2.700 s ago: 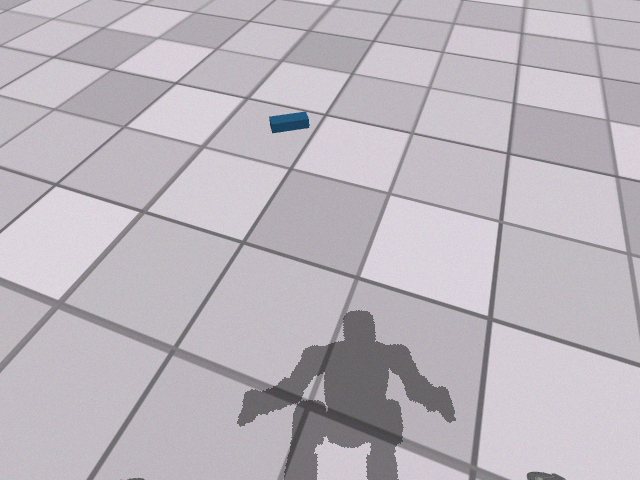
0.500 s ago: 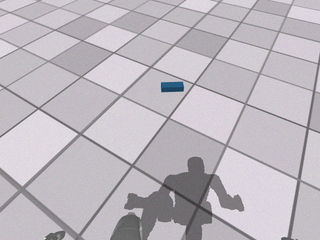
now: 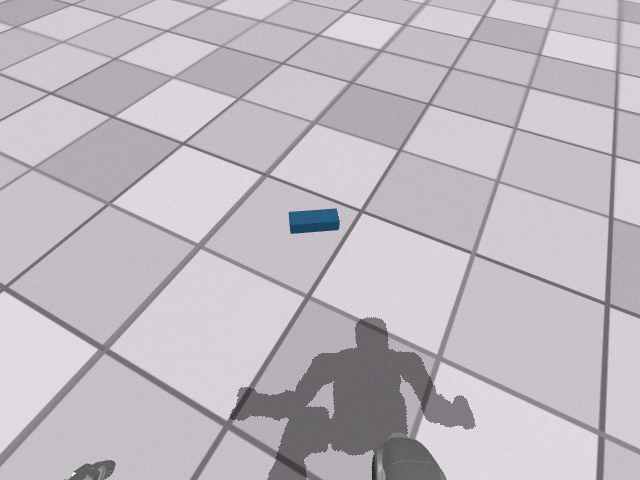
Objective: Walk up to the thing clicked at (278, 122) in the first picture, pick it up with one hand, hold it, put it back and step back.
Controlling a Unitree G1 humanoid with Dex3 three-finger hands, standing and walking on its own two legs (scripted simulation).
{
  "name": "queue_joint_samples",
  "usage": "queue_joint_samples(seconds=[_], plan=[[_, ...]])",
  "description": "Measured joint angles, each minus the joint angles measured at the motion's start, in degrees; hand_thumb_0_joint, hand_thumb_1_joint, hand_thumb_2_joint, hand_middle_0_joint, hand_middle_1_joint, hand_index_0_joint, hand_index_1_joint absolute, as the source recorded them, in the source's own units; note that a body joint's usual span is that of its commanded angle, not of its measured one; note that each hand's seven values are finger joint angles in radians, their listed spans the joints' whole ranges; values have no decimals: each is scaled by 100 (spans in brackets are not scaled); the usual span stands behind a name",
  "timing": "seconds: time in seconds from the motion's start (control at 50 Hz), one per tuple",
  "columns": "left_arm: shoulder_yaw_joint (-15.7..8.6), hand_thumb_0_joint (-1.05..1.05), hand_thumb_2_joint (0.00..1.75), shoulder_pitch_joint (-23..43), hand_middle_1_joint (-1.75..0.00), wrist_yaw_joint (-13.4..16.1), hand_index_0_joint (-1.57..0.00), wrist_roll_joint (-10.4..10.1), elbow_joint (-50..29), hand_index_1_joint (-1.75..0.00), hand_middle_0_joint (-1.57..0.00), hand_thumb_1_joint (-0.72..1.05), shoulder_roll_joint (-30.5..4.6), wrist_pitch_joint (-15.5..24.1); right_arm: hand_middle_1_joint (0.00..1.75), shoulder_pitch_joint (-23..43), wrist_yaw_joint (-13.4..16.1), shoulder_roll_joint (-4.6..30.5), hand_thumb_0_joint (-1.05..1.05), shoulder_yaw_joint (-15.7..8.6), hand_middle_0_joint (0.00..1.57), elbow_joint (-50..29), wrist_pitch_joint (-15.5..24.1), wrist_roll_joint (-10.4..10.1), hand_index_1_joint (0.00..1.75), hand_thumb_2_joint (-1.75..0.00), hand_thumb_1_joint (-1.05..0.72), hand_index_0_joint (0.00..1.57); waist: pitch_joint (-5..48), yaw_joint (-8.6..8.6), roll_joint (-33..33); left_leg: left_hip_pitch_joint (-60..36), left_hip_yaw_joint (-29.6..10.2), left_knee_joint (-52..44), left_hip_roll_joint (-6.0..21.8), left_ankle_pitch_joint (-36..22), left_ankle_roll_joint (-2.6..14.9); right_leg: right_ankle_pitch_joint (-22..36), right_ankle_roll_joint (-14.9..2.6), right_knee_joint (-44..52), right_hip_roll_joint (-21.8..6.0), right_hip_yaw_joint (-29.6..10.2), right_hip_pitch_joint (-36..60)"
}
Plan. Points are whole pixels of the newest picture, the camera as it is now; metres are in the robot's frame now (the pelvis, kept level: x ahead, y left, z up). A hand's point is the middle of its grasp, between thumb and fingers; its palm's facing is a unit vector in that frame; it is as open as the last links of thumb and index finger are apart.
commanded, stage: walk up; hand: left
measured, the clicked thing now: (313, 221) +1.15 +0.00 -0.74
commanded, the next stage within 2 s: none
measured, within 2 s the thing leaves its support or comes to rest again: neither
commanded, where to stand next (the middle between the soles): +0.79 -0.25 m, yaw +5 degrees
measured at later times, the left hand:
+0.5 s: hand (196, 405) +0.25 +0.21 -0.17, palm faces +0.01 -0.95 -0.31, open 7.4 cm
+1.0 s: hand (266, 263) +0.49 +0.11 -0.12, palm faces +0.00 -0.91 -0.41, open 7.4 cm
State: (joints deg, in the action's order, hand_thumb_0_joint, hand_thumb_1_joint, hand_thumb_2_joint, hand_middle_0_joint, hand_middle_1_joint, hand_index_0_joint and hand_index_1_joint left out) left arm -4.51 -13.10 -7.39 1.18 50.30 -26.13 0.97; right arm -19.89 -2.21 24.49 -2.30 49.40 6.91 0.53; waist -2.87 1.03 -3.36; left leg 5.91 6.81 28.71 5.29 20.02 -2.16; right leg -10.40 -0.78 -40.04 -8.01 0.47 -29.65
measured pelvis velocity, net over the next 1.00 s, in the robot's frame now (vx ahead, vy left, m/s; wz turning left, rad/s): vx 0.41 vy -0.18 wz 0.00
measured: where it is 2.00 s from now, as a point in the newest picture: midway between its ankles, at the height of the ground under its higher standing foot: (392, 304)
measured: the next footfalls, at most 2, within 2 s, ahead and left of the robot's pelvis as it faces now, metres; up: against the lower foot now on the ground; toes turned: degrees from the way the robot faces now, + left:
right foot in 0.06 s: +0.20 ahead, -0.17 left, +0.00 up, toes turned -6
left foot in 0.46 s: +0.36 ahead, +0.04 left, +0.00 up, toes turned +8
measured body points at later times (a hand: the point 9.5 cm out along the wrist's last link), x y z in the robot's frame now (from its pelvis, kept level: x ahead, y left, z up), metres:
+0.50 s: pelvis +0.23 -0.07 -0.02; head +0.23 -0.04 +0.43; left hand +0.24 +0.25 -0.14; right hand +0.32 -0.39 -0.10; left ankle +0.32 +0.04 -0.73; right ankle +0.16 -0.17 -0.72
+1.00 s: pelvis +0.41 -0.18 -0.01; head +0.41 -0.20 +0.44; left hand +0.49 +0.15 -0.09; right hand +0.45 -0.52 -0.13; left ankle +0.38 -0.01 -0.67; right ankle +0.46 -0.30 -0.73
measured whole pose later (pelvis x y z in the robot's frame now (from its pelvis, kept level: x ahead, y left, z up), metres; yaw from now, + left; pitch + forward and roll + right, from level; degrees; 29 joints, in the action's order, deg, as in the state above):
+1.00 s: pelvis +0.41 -0.18 -0.01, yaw +0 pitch -3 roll +1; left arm -4.2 -15.1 -4.4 0.9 49.1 -24.2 3.3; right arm -18.1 -0.7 27.0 -3.0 54.2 3.2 -0.1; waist -3.2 -1.0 2.2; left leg 23.0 -1.2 62.7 4.7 23.4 2.0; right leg -15.5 -0.8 -37.2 -3.4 4.7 -18.9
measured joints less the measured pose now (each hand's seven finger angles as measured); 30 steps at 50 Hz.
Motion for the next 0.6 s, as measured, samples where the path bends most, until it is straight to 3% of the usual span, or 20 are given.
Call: queue_joint_samples(seconds=[0.06,0.1,0.16,0.2,0.32,0.42,0.48,0.52,0.56,0.6], plan=[[-46,1,90,85,-30,-19,-20,15,-5,-30,-20,90,-37,47,30,-141,32,104,1,-49,21,114,-85,5,30,-90,-90,21,115,42,104,-151,-58,353,167,487,-104,56,-54,449,131,193,394],[-106,1,90,192,-30,58,-20,42,-40,-30,-20,90,39,153,30,-117,100,188,1,-90,21,231,-172,1,30,-90,-90,21,47,6,358,157,-332,1439,405,723,128,-62,17,102,343,358,454],[-31,0,90,186,-30,174,-20,-32,-175,-30,-20,90,192,249,30,73,166,188,1,-75,20,396,-315,-57,30,-90,-91,20,-31,-99,458,1062,-719,3365,48,622,359,-421,-26,-18,414,452,671],[39,0,90,86,-30,232,-20,-54,-217,-30,-21,90,292,258,30,190,143,181,1,-50,20,417,-294,-81,30,-90,-91,20,-53,-160,523,1532,-656,3697,-59,356,426,-429,-92,277,488,505,974],[103,0,90,-318,-30,282,-20,-9,-249,-30,-21,90,303,240,30,372,-16,24,1,-13,20,229,-195,2,30,-90,-91,20,-77,-288,477,2250,-388,2231,-29,-42,318,-532,-227,941,733,637,1673],[110,1,90,-584,-30,253,-20,21,-272,-30,-21,90,169,153,30,376,-64,-91,1,-23,20,191,-177,27,30,-90,-91,20,-77,-406,279,2109,-224,978,-106,-678,315,-1021,-202,835,823,738,2074],[124,1,90,-736,-30,267,-20,21,-251,-30,-21,90,98,85,30,345,-20,-84,1,-61,20,135,-78,54,30,-90,-91,20,-47,-375,91,1760,-106,616,-297,-1133,460,-1601,-186,87,705,710,2051],[121,1,90,-710,-30,313,-20,15,-133,-30,-21,90,130,-6,30,367,50,-94,1,-76,21,35,-21,48,30,-90,-91,20,-72,-287,-27,1734,-51,930,-340,-845,484,-1761,-206,-1103,759,336,1612],[160,1,90,-672,-30,327,-20,14,-46,-30,-21,90,113,-68,30,361,91,-129,1,-57,21,-34,-8,-15,30,-90,-91,20,-75,-199,-128,1531,-9,890,-339,-673,484,-1599,-186,-2046,823,41,1115],[155,1,90,-613,-30,318,-20,6,-12,-30,-21,90,84,-67,30,306,122,-153,1,-26,21,-66,-2,-37,30,-90,-90,20,-69,-143,-222,1272,24,675,-332,-644,435,-1336,-137,-2331,716,-88,692]])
